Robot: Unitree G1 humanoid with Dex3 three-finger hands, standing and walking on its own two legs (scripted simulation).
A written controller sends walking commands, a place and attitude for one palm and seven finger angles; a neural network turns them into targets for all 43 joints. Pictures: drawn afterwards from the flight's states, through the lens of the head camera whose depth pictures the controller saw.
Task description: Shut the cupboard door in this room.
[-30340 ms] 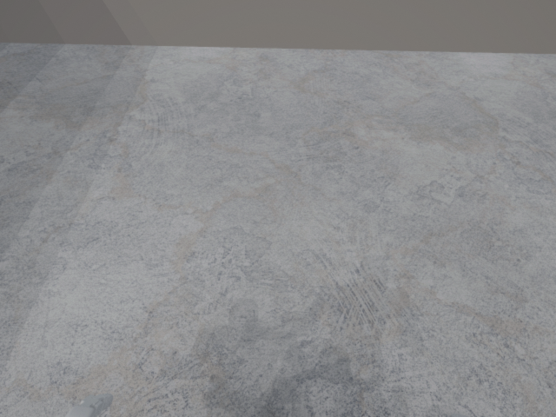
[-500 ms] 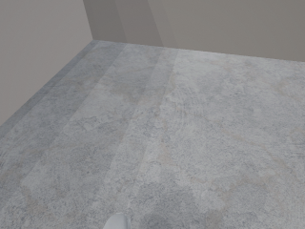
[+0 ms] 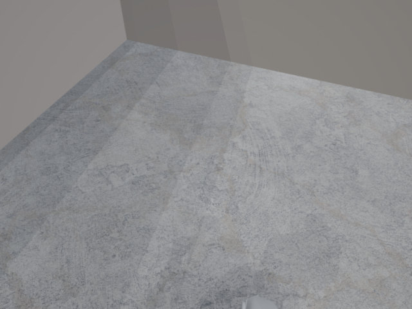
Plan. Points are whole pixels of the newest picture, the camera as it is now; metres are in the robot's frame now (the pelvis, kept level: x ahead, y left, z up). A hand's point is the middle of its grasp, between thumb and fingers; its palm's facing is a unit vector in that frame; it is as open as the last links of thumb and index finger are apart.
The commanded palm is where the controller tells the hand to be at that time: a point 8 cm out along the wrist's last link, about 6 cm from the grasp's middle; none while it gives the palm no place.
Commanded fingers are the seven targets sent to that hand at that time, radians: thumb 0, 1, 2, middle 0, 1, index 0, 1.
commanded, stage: walk around to get in front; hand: left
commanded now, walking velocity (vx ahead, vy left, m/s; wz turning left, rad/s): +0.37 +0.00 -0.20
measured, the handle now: out of the picture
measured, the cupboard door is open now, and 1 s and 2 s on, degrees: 79 79 79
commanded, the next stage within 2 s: walk to a spot facing it in 0.72 s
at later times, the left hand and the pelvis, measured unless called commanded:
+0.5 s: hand (182, 233) +0.33 +0.08 -0.17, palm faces -0.12 -0.98 -0.15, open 7.4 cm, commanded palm none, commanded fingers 0.00 0.90 0.90 -0.20 -0.30 -0.20 -0.30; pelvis +0.20 -0.07 -0.02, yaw -5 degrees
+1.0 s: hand (161, 236) +0.32 +0.14 -0.19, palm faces +0.10 -0.99 -0.12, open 7.4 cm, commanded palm none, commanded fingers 0.00 0.90 0.90 -0.20 -0.30 -0.20 -0.30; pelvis +0.38 -0.02 -0.01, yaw +1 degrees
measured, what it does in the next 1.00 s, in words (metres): walks ahead: right foot, then left foot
